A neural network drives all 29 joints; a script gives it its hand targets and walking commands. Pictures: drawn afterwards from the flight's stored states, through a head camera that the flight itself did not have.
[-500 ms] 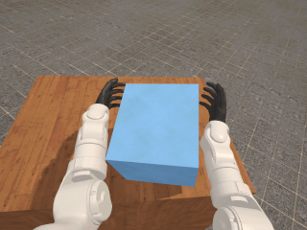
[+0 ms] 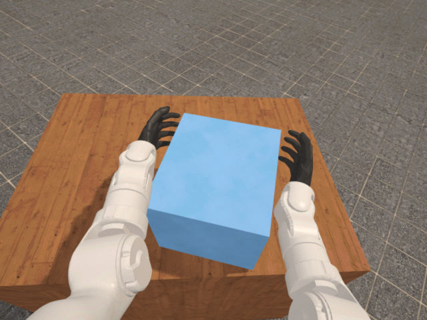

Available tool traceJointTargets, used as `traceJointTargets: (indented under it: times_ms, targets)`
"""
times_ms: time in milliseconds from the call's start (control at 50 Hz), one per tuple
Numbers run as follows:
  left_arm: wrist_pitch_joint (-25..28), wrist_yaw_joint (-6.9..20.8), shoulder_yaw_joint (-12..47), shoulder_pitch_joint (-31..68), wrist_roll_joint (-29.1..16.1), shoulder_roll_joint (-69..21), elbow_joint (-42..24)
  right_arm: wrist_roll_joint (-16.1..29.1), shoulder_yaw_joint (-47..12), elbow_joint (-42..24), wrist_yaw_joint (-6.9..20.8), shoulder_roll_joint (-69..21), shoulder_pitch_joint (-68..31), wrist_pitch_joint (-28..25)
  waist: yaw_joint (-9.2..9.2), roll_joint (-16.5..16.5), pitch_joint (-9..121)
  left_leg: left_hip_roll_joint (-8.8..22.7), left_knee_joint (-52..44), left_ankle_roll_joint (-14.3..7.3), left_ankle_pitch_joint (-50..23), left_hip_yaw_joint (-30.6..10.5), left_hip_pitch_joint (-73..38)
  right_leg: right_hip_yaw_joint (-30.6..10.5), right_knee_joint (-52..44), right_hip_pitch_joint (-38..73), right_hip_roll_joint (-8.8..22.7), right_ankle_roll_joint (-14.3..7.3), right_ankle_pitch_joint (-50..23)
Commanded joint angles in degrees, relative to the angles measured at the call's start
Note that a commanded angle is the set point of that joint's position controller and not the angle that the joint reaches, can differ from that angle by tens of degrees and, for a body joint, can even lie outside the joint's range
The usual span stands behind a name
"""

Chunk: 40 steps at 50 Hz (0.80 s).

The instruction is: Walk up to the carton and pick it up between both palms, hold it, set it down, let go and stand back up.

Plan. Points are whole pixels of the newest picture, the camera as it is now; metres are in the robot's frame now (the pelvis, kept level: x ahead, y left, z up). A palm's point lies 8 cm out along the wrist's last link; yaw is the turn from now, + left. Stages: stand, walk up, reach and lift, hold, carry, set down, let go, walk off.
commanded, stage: set down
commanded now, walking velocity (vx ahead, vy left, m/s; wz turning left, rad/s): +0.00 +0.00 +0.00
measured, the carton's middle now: (217, 190) +0.38 -0.03 +0.01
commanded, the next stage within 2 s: none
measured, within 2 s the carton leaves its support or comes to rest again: rests again in 0.10 s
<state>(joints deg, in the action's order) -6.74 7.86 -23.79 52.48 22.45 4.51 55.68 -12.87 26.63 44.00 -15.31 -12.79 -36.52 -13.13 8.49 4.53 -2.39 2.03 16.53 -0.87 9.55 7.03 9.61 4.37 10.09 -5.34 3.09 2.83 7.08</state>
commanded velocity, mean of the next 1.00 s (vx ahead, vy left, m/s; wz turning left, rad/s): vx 0.00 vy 0.00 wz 0.00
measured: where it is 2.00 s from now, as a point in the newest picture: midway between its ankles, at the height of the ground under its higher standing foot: outside the picture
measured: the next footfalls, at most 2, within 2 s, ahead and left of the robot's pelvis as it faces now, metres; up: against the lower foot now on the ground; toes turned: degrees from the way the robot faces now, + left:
none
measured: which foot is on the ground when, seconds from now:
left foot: down 0.00-1.00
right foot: down 0.00-1.00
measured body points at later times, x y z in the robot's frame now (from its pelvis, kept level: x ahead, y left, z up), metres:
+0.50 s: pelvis -0.01 +0.00 +0.00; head +0.05 +0.04 +0.44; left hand +0.47 +0.09 +0.08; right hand +0.36 -0.19 +0.07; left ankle -0.01 +0.10 -0.75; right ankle -0.03 -0.15 -0.75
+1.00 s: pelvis -0.01 +0.00 +0.00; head +0.06 +0.03 +0.44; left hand +0.47 +0.09 +0.08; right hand +0.36 -0.19 +0.06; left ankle -0.01 +0.10 -0.75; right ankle -0.03 -0.15 -0.75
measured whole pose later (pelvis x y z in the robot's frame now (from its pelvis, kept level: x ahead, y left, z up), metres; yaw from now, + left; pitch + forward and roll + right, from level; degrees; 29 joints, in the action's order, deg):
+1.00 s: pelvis -0.01 +0.00 +0.00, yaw +0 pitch +5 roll -1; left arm -3.2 9.3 -28.9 58.6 28.5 5.5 64.2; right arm -18.3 34.5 49.6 -15.8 -14.1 -38.9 -19.7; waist 8.9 4.4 -2.2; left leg 2.2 16.9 -1.0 8.7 6.7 13.2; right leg 4.9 10.1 -8.9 2.9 2.6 5.9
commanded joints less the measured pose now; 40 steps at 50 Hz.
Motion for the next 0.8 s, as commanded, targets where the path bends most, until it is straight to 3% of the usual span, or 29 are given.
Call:
traceJointTargets:
  times_ms: [0,160,280,420,600,780]
  targets:
    - [4.2,8.1,13.4,29.7,-2.9,-26.2,-1.2,-3.6,-18.3,0.7,4.7,-23.3,-28.4,-2.8,1.30,-5.2,29.1,-2.1,2.6,1.8,-23.0,-0.2,-13.1,3.1,4.0,8.9,-4.4,-0.1,-33.0]
    - [3.8,8.1,11.8,29.0,-0.8,-27.3,0.8,-3.8,-16.9,2.3,3.8,-22.9,-30.0,-4.4,0.18,-9.3,28.1,-2.1,3.7,3.1,-24.5,-0.1,-12.3,3.2,3.7,7.9,-4.6,-0.4,-32.3]
    - [5.3,7.7,9.3,28.9,0.7,-27.4,3.0,-4.9,-17.6,-0.5,4.3,-25.0,-32.5,-6.0,-1.84,-7.0,30.3,-2.7,2.4,1.7,-19.1,-0.2,-6.1,2.4,5.1,11.9,-4.0,0.3,-33.4]
    - [7.1,8.1,7.7,29.4,1.0,-26.5,5.3,-7.2,-15.6,2.5,4.7,-25.5,-31.0,-5.7,-1.20,-4.1,29.3,-2.4,0.2,0.5,-14.7,-0.3,-4.2,2.7,5.0,10.9,-3.6,0.6,-29.9]
    - [7.5,7.9,6.0,28.7,2.8,-26.5,7.9,-8.9,-11.4,6.5,5.1,-24.9,-30.3,-6.2,-1.33,-6.3,26.3,-2.0,0.5,1.3,-14.2,0.3,-6.3,3.3,2.8,5.7,-4.1,-0.3,-22.4]
    - [8.0,7.6,4.5,27.8,4.2,-26.4,8.7,-10.0,-9.9,7.5,5.3,-25.1,-29.7,-7.0,-1.71,-6.7,25.5,-2.1,0.7,1.2,-13.9,0.3,-5.3,3.3,3.0,5.1,-4.1,-0.2,-21.9]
